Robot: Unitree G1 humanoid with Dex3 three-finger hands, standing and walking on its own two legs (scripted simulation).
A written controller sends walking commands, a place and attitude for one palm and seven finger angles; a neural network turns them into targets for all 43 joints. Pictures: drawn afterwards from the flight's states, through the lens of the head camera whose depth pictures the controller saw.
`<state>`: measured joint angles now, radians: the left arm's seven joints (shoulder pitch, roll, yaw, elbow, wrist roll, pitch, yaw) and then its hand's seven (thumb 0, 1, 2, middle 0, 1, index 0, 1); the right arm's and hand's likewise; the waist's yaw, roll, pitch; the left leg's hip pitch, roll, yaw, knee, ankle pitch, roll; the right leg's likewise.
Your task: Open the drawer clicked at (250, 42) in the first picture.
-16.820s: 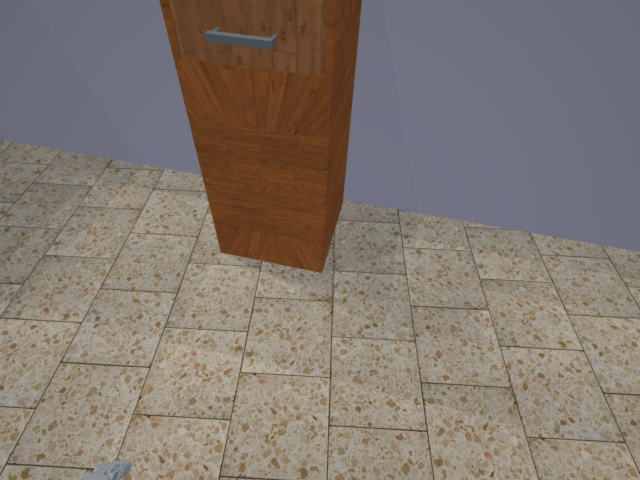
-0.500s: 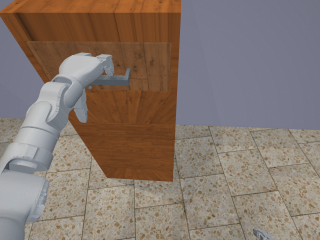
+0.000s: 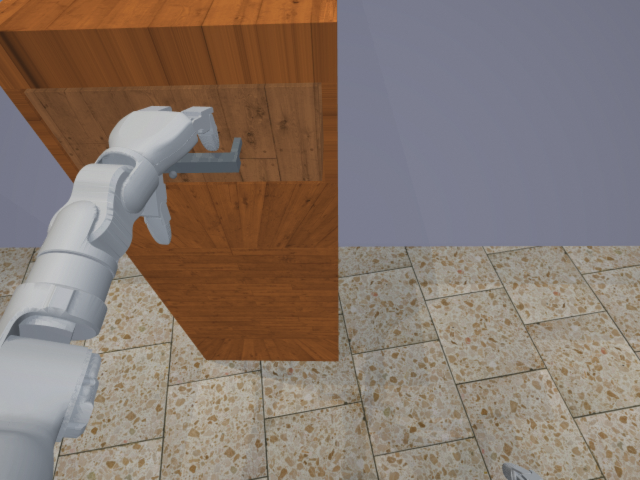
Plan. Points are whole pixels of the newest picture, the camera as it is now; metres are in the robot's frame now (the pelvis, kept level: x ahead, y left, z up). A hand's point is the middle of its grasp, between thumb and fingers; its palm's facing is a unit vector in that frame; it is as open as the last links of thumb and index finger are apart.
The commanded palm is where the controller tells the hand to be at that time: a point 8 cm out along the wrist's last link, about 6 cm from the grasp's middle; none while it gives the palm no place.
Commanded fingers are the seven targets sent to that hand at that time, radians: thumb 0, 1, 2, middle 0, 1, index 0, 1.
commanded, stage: move the hooked fingers above the handle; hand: left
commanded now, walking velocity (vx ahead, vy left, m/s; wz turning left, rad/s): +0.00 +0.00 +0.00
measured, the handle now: (183, 154) +0.52 +0.21 +0.12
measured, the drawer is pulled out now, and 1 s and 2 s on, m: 0.00 0.00 0.00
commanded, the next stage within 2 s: lower the fingers behind the handle in 1.68 s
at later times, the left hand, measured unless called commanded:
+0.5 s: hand (204, 161) +0.47 +0.16 +0.15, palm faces -0.03 -0.04 -1.00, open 13.8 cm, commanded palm +0.45 +0.23 +0.24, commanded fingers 0.00 -0.50 0.30 -0.30 -1.20 -0.30 -1.20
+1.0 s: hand (177, 181) +0.43 +0.19 +0.15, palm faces -0.15 +0.00 -0.99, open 13.8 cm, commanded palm +0.44 +0.22 +0.24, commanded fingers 0.00 -0.50 0.30 -0.30 -1.20 -0.30 -1.20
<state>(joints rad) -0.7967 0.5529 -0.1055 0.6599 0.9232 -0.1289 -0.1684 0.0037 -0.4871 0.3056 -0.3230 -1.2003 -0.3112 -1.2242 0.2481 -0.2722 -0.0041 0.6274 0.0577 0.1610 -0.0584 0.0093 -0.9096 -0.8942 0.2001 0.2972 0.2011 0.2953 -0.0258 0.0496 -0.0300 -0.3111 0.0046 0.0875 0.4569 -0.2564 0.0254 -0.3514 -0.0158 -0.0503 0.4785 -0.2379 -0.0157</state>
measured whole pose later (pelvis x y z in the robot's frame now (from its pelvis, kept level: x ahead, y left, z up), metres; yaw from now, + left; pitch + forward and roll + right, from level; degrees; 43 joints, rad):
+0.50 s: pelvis +0.01 +0.00 +0.00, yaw -1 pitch +8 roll +0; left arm -0.82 0.50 -0.11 0.65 0.94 -0.17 -0.10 0.00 -0.49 0.31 -0.32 -1.20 -0.32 -1.21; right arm 0.23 -0.26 -0.01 0.63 0.05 0.15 -0.05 0.01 -0.91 -0.89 0.20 0.30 0.20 0.30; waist -0.04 0.05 -0.04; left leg -0.33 0.00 0.10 0.47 -0.27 0.03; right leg -0.37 -0.02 -0.04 0.49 -0.25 -0.01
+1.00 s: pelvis +0.00 -0.01 +0.00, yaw +2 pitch +5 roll +0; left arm -0.85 0.54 -0.22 0.66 0.88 -0.09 -0.23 0.00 -0.49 0.31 -0.33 -1.20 -0.32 -1.21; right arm 0.20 -0.31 -0.01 0.65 0.07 0.14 -0.07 0.01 -0.91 -0.89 0.20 0.30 0.20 0.30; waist -0.01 0.04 -0.02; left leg -0.29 0.00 0.05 0.45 -0.24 0.02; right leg -0.32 -0.02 -0.08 0.47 -0.24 -0.02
